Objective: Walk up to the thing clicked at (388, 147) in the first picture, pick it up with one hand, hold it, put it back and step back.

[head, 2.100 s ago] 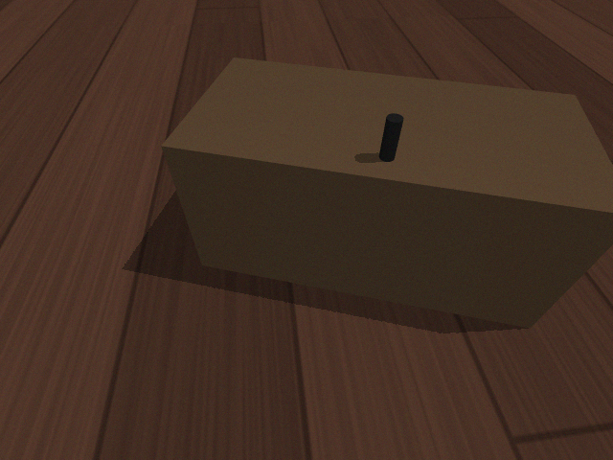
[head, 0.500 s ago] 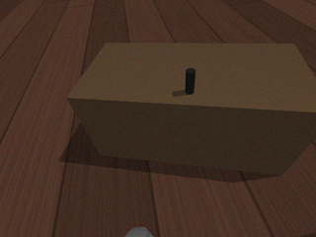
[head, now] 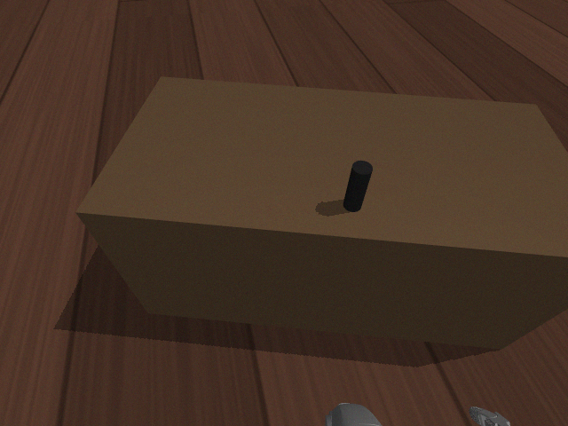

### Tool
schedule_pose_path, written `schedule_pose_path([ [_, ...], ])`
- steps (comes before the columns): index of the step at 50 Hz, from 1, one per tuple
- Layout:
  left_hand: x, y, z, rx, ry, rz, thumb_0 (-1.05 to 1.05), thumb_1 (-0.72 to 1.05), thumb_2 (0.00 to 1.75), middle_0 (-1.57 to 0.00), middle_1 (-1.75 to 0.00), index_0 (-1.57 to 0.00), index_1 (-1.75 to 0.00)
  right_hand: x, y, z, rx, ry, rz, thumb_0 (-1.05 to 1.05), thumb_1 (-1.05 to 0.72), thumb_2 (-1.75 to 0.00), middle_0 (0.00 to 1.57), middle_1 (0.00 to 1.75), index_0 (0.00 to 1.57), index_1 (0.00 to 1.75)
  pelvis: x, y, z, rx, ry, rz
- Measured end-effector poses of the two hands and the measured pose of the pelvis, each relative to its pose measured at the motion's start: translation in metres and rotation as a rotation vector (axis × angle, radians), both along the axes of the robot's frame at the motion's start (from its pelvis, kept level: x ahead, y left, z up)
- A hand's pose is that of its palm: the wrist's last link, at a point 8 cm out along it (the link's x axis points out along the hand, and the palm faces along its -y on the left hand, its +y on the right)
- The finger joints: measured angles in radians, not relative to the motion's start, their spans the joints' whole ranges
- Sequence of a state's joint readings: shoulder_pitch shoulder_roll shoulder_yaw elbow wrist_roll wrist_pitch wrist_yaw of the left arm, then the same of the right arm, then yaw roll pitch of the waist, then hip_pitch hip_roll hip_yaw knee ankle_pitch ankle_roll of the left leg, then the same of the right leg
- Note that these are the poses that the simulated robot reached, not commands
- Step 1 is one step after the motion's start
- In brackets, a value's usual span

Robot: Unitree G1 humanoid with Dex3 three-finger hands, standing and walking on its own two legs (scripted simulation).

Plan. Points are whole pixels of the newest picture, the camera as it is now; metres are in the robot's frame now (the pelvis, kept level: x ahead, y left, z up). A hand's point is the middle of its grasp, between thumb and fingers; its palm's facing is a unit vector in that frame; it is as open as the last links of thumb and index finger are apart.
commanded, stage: walk up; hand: right
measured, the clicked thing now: (357, 187) +0.63 -0.15 -0.11
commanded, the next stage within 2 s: none
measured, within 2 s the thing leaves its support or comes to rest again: neither
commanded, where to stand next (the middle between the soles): +0.23 +0.09 m, yaw -4 degrees
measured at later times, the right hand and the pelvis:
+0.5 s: hand (424, 406) +0.19 -0.22 -0.17, palm faces -0.05 +0.95 -0.30, open 7.3 cm; pelvis +0.13 +0.05 -0.01, yaw -1 degrees
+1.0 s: hand (375, 359) +0.26 -0.15 -0.16, palm faces +0.02 +0.91 -0.41, open 7.3 cm; pelvis +0.17 +0.12 -0.02, yaw -3 degrees
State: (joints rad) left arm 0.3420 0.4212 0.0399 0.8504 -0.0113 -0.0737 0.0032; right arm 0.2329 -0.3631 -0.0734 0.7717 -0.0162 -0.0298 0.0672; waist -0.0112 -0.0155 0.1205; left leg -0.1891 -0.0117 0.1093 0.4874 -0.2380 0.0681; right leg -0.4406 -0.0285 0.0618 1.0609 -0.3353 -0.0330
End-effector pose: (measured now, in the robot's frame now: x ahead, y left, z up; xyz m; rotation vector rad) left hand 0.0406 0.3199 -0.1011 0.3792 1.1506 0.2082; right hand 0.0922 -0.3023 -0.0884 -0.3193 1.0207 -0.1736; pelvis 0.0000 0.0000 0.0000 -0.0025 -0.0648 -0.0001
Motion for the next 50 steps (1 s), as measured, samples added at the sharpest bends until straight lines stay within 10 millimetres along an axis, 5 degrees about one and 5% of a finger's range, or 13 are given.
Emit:
schedule_pose_path([
  [9,0.087,0.009,0.013,0.092,-0.029,-0.069,0.01,0.9,0.9,-0.2,-0.3,-0.2,-0.3,0.01,-0.005,-0.038,0.036,0.094,-0.057,0.01,-0.91,-0.9,0.2,0.3,0.21,0.3,0.063,0.006,-0.015,0.03,-0.005,-0.037],
  [14,0.112,0.016,0.019,0.143,-0.086,-0.04,0.01,0.9,0.9,-0.2,-0.3,-0.21,-0.3,0.033,0.005,-0.062,0.068,0.169,-0.038,0.01,-0.91,-0.9,0.2,0.3,0.2,0.3,0.087,0.009,-0.023,-0.003,-0.012,-0.026],
  [24,0.129,0.056,0.035,0.148,-0.068,-0.017,0.01,0.89,0.9,-0.21,-0.3,-0.21,-0.3,0.085,0.031,-0.045,0.049,0.164,-0.011,0.01,-0.91,-0.9,0.2,0.3,0.21,0.3,0.126,0.048,-0.009,-0.001,0.007,-0.013],
  [33,0.168,0.121,-0.02,0.059,-0.018,0.007,0.01,0.9,0.9,-0.2,-0.3,-0.21,-0.3,0.114,0.082,-0.032,-0.082,0.155,-0.032,0.01,-0.91,-0.9,0.2,0.3,0.2,0.3,0.155,0.106,-0.028,0.007,0.01,-0.022],
  [40,0.198,0.118,-0.04,-0.045,0.029,0.001,0.01,0.9,0.9,-0.2,-0.3,-0.2,-0.3,0.135,0.118,-0.013,-0.088,0.125,-0.029,0.01,-0.91,-0.9,0.2,0.3,0.21,0.3,0.174,0.124,-0.017,-0.015,0.034,-0.03],
  [50,0.222,0.106,-0.035,-0.037,0.05,-0.046,0.01,0.9,0.9,-0.2,-0.3,-0.2,-0.3,0.154,0.113,-0.031,-0.077,0.092,-0.063,0.01,-0.9,-0.9,0.21,0.3,0.21,0.3,0.175,0.125,-0.021,-0.029,0.03,-0.056],
])
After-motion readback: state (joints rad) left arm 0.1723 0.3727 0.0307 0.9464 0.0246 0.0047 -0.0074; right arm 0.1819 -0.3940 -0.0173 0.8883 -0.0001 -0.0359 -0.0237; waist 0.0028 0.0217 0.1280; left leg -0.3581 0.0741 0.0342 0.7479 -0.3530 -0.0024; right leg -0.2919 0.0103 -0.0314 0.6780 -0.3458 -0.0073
